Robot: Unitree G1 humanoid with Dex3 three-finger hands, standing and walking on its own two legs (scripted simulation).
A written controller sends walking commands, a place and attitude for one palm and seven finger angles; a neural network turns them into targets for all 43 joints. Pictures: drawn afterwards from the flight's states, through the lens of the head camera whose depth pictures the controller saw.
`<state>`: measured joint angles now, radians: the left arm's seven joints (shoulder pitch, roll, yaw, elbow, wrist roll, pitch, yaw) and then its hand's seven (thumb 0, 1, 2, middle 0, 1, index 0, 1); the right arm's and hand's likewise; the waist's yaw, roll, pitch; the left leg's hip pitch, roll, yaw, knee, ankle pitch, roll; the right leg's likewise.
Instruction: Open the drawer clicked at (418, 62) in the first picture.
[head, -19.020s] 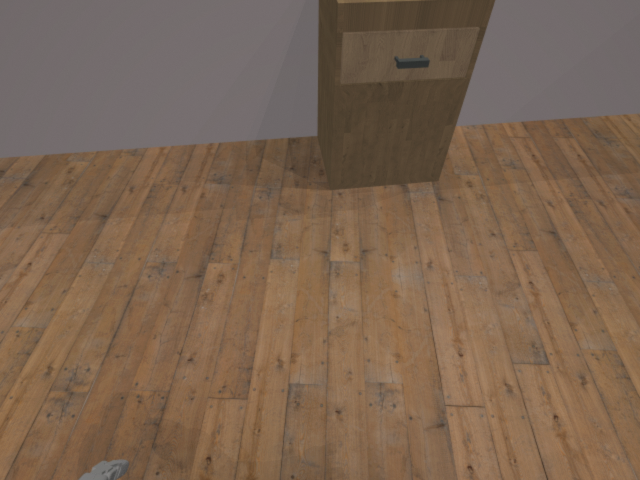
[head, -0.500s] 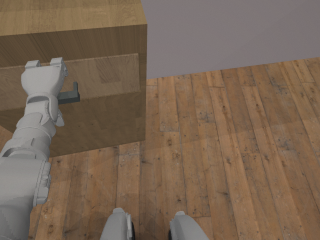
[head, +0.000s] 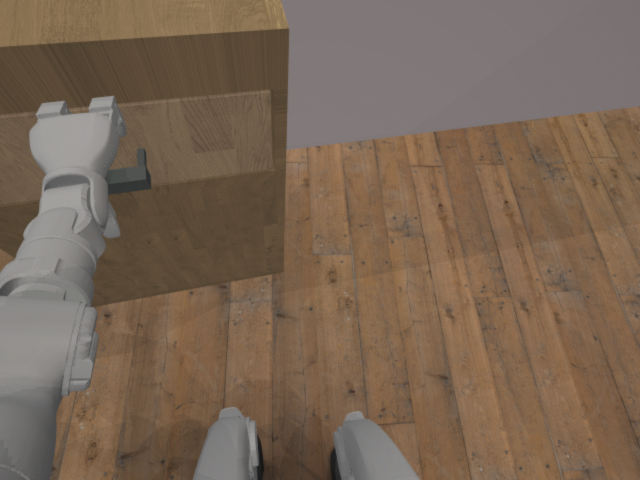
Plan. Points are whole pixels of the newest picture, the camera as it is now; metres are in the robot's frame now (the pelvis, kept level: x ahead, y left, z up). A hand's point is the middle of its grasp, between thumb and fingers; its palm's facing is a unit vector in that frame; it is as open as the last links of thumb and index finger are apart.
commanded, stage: re-aim the fingers above the handle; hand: left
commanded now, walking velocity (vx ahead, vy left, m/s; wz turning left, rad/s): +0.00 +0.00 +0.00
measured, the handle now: (107, 170) +0.56 +0.26 -0.05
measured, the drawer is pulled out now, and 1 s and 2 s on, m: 0.00 0.00 0.00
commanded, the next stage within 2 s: lower the fingers behind the handle in 0.42 s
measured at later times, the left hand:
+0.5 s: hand (96, 170) +0.52 +0.24 +0.00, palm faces -0.03 -0.01 -1.00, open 13.6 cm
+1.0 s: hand (99, 171) +0.52 +0.24 +0.00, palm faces +0.03 +0.00 -1.00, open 13.6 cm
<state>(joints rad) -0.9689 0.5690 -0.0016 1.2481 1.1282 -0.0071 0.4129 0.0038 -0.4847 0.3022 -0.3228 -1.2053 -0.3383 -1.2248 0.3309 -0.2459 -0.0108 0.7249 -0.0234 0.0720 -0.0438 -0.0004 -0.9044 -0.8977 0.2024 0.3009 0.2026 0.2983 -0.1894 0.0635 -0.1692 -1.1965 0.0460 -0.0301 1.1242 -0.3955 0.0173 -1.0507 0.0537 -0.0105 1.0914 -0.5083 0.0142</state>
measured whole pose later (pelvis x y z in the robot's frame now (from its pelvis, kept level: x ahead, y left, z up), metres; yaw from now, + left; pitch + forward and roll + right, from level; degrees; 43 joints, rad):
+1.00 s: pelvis -0.03 +0.00 -0.04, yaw +0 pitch +28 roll -5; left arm -1.12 0.61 -0.02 1.31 1.15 0.03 0.42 0.00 -0.49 0.30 -0.33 -1.23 -0.32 -1.30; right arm 0.30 -0.26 0.04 0.68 -0.01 0.05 -0.06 0.00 -0.90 -0.90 0.20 0.30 0.20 0.30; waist -0.22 0.06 -0.17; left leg -1.38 0.04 -0.04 1.27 -0.39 0.03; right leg -1.23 0.05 -0.02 1.26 -0.52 0.02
